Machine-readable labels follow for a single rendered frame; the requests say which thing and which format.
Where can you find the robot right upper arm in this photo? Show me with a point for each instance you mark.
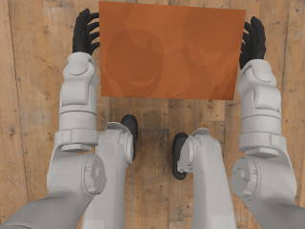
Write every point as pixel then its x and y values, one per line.
pixel 267 188

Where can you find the robot right foot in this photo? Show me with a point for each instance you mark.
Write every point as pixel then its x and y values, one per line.
pixel 178 143

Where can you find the robot right forearm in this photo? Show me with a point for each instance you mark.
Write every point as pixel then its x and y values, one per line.
pixel 261 134

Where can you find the robot left forearm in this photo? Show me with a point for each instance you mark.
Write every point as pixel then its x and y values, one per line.
pixel 77 108

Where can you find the right robot hand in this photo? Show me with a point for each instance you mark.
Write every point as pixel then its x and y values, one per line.
pixel 254 46

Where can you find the robot left upper arm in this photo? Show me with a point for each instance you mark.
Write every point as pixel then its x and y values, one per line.
pixel 73 181

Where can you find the robot left thigh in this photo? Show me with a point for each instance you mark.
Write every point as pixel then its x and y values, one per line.
pixel 107 210

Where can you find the carton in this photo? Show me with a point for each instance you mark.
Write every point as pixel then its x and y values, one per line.
pixel 168 51

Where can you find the left robot hand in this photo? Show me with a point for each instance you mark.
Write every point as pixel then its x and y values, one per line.
pixel 82 39

